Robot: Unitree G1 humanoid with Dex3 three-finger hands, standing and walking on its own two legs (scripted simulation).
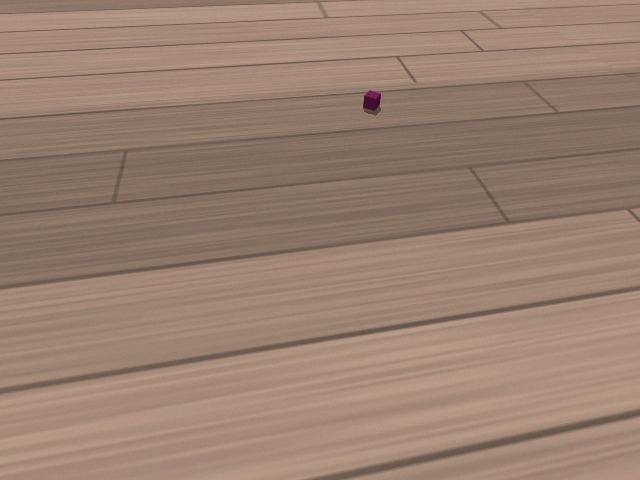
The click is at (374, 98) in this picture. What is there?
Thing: cube
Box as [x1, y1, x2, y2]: [363, 91, 380, 110]
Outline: 369,91 364,96 363,107 374,110 379,104 380,94
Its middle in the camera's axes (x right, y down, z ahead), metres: +0.31 -0.88 +2.42
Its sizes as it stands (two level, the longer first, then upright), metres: 0.078 0.078 0.078
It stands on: the floor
